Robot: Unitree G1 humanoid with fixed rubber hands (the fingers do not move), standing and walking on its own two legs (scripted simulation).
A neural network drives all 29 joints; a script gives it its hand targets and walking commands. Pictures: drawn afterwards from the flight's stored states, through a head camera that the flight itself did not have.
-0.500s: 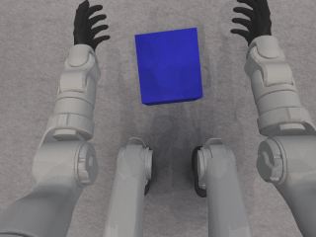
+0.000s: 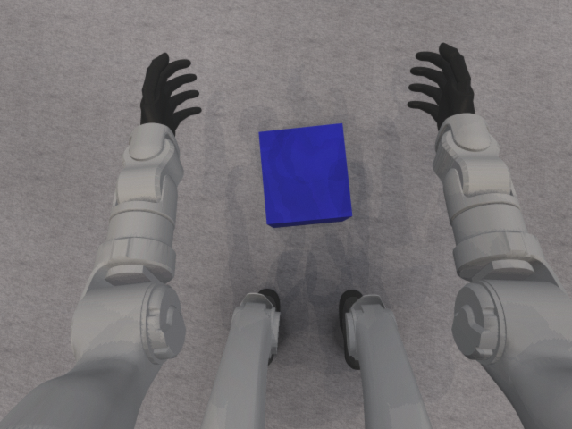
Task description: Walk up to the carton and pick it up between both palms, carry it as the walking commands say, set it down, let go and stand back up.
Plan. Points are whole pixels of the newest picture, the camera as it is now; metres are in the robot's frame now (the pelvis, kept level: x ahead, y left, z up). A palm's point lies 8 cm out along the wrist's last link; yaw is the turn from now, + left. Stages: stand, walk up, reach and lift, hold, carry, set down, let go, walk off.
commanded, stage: set down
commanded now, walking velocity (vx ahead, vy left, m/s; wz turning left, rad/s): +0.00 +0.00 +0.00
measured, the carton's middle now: (304, 180) +0.50 +0.01 -0.53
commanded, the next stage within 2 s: let go in 0.28 s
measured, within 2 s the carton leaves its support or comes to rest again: neither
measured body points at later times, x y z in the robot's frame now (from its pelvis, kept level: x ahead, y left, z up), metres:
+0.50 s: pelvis +0.04 +0.00 +0.08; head +0.31 +0.00 +0.44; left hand +0.44 +0.21 -0.05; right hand +0.45 -0.19 -0.05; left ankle +0.07 +0.12 -0.59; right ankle +0.07 -0.13 -0.59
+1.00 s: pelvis +0.09 +0.00 +0.15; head +0.15 -0.01 +0.60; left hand +0.27 +0.23 +0.07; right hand +0.28 -0.24 +0.07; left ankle +0.07 +0.12 -0.59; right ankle +0.07 -0.13 -0.59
